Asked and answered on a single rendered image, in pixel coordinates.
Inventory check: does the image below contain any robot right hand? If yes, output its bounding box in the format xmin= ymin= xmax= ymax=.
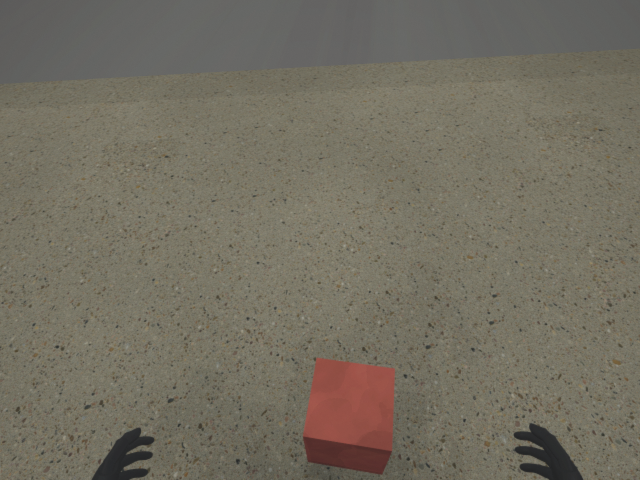
xmin=514 ymin=423 xmax=583 ymax=480

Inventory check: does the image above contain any robot left hand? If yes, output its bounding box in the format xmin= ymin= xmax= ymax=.
xmin=92 ymin=428 xmax=154 ymax=480

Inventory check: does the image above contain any carton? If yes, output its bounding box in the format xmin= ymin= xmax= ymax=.
xmin=303 ymin=358 xmax=395 ymax=475

